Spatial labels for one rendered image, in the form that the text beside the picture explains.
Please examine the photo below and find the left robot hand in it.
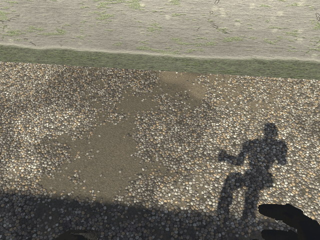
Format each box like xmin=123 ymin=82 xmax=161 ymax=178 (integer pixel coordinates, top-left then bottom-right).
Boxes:
xmin=55 ymin=229 xmax=99 ymax=240

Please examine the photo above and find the right robot hand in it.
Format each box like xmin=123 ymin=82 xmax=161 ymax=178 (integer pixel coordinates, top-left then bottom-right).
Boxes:
xmin=252 ymin=203 xmax=320 ymax=240

